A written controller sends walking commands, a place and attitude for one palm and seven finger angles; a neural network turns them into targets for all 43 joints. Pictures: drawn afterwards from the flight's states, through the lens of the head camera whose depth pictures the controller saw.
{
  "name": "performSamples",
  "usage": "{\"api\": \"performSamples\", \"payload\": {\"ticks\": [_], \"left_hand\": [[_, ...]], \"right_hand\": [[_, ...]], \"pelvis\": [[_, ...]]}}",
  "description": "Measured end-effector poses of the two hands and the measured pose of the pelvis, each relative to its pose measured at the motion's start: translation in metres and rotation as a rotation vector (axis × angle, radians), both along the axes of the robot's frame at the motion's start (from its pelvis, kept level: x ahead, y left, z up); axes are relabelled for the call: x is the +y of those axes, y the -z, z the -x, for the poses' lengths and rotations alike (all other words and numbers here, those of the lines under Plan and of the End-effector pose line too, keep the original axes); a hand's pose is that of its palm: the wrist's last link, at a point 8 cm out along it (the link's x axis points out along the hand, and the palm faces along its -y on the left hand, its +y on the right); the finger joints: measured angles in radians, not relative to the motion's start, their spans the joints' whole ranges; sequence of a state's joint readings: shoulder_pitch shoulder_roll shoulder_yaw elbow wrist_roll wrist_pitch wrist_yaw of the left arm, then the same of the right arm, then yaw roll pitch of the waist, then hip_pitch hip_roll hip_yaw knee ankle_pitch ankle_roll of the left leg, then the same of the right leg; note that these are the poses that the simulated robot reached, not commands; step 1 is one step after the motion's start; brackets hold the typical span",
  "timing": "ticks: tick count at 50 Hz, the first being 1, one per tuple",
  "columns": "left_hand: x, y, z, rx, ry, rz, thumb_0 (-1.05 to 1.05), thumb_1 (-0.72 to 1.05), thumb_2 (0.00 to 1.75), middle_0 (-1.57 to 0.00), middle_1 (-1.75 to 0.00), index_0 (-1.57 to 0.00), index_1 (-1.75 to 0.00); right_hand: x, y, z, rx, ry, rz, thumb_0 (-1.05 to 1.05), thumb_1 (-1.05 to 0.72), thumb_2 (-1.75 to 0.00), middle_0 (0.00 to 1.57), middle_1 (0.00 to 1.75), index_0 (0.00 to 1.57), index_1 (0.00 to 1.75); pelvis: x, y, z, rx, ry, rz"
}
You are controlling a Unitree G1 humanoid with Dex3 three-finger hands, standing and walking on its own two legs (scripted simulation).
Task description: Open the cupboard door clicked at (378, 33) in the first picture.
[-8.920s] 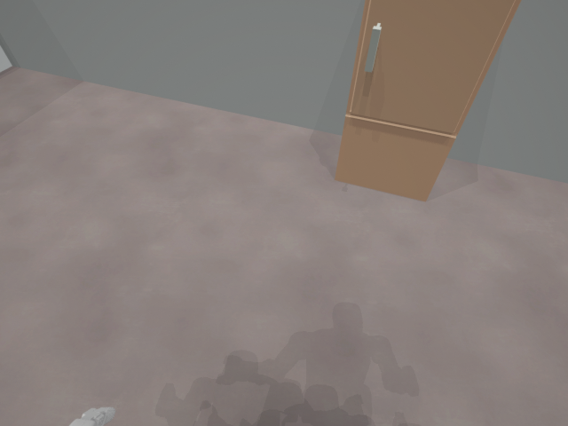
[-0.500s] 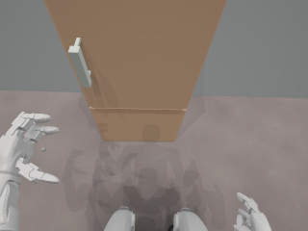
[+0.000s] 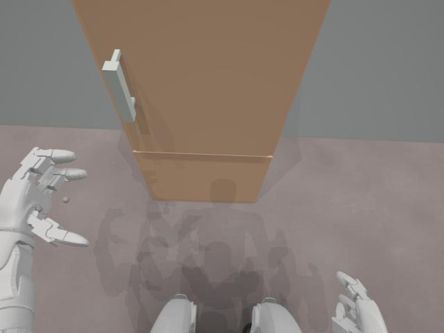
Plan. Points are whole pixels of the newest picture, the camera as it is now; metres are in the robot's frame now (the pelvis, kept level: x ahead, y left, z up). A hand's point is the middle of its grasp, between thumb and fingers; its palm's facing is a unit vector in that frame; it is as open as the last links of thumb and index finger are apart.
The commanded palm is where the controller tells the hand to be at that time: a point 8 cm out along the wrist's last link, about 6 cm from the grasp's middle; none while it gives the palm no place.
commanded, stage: move the hooked fingers beside the handle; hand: left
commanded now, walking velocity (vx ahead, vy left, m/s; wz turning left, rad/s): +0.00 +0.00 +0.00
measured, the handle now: (123, 87) +0.59 +0.26 +0.04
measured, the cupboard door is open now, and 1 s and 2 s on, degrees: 0 0 0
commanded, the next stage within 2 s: none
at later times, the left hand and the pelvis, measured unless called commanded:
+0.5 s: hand (76, 156) +0.39 +0.29 +0.05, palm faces +0.05 -1.00 -0.03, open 14.0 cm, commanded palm +0.38 +0.34 +0.05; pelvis +0.00 +0.00 +0.00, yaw -2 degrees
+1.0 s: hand (82, 123) +0.47 +0.31 +0.04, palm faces +0.05 -1.00 -0.02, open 14.0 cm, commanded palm +0.46 +0.34 +0.04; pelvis -0.01 +0.02 -0.02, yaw -3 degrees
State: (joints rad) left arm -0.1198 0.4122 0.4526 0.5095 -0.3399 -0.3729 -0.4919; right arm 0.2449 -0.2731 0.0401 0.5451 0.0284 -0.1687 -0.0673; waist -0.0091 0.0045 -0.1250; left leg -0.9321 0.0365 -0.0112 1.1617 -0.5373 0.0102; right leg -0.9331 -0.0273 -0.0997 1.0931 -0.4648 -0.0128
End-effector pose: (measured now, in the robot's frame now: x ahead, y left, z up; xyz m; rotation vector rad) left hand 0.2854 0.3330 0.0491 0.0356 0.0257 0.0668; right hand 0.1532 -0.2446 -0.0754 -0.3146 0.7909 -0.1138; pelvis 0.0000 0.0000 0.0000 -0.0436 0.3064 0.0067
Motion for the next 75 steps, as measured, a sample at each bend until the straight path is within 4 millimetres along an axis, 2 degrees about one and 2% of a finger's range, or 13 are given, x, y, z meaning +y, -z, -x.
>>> {"api": "performSamples", "payload": {"ticks": [8,16,22,29,43,57,75], "left_hand": [[0.002,-0.002,-0.035,0.004,0.023,0.006,-0.02,-0.50,0.30,-0.30,-1.20,-0.31,-1.20],[0.007,0.000,-0.065,0.004,0.018,0.002,-0.02,-0.50,0.30,-0.30,-1.20,-0.30,-1.20],[0.011,0.000,-0.079,0.002,0.018,0.005,-0.02,-0.50,0.30,-0.30,-1.20,-0.30,-1.20],[0.015,0.001,-0.096,-0.004,0.012,0.010,-0.02,-0.50,0.30,-0.30,-1.20,-0.30,-1.20],[0.026,0.005,-0.147,-0.001,0.022,0.023,-0.02,-0.50,0.30,-0.30,-1.20,-0.30,-1.20],[0.030,0.003,-0.183,0.008,0.019,0.015,-0.02,-0.50,0.30,-0.30,-1.20,-0.30,-1.20],[0.041,0.005,-0.237,0.014,0.015,0.011,-0.02,-0.50,0.30,-0.30,-1.20,-0.30,-1.20]], "right_hand": [[-0.010,0.004,0.018,0.052,0.040,0.018,0.01,-0.91,-0.89,0.21,0.30,0.21,0.30],[-0.019,0.012,0.049,0.155,0.089,0.034,0.01,-0.91,-0.89,0.21,0.30,0.21,0.30],[-0.021,0.015,0.071,0.230,0.130,0.038,0.01,-0.91,-0.89,0.21,0.30,0.21,0.30],[-0.020,0.019,0.087,0.294,0.146,0.046,0.01,-0.91,-0.89,0.21,0.30,0.21,0.30],[-0.018,0.027,0.110,0.397,0.175,0.081,0.00,-0.91,-0.89,0.21,0.30,0.21,0.30],[-0.009,0.030,0.145,0.534,0.218,0.086,0.00,-0.91,-0.89,0.21,0.30,0.21,0.30],[-0.001,0.033,0.177,0.643,0.264,0.115,0.00,-0.91,-0.89,0.21,0.30,0.21,0.30]], "pelvis": [[-0.001,0.001,0.001,0.015,0.010,0.000],[0.000,0.003,0.001,0.040,0.022,0.000],[0.002,0.003,0.000,0.053,0.031,0.001],[0.005,0.005,0.002,0.067,0.030,0.005],[0.012,0.017,0.007,0.119,0.036,0.022],[0.018,0.021,0.008,0.159,0.037,0.038],[0.022,0.038,0.011,0.235,0.042,0.067]]}}
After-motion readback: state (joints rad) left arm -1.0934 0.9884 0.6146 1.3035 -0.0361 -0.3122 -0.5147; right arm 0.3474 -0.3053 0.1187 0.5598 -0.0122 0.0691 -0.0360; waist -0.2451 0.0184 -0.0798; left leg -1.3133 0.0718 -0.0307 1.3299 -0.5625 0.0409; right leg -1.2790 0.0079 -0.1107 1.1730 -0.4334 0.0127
